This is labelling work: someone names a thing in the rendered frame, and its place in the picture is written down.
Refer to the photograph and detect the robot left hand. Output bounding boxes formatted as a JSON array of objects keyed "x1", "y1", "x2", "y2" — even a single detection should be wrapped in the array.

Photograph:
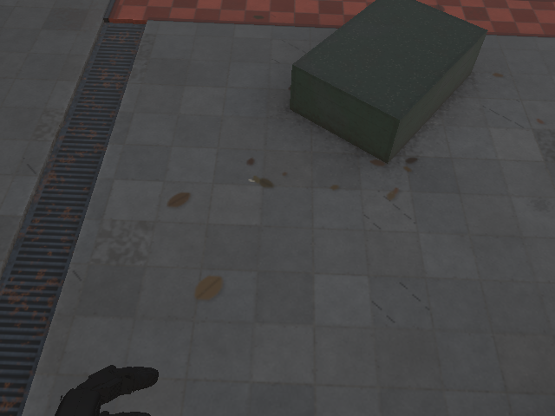
[{"x1": 55, "y1": 365, "x2": 159, "y2": 416}]

